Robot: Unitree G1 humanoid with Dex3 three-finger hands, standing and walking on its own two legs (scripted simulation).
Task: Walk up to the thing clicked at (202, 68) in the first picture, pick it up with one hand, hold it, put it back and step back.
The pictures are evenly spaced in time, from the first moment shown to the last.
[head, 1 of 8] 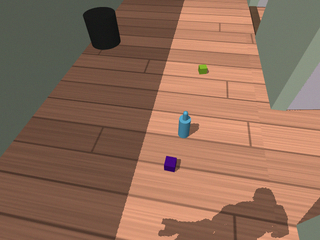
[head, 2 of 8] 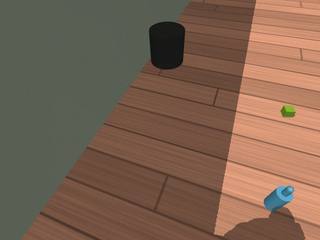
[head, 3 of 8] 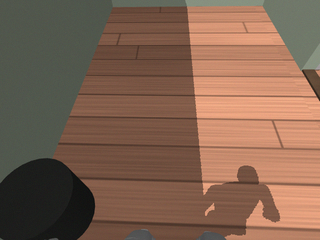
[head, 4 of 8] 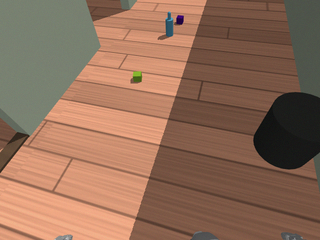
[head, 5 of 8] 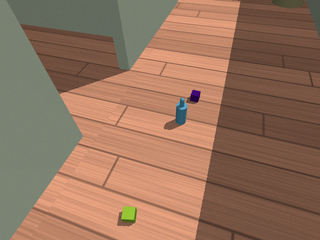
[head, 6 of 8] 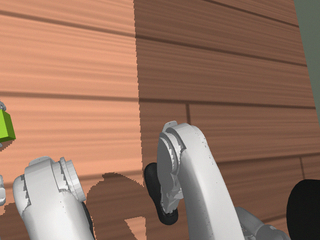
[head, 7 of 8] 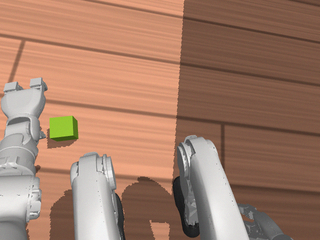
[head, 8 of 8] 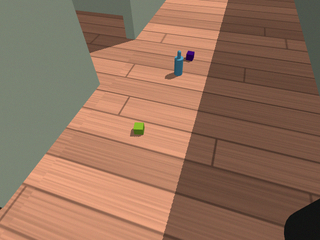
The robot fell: no
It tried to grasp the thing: yes
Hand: left
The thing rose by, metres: 0.68
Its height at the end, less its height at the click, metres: +0.00
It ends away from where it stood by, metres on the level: 0.01
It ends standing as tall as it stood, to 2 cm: yes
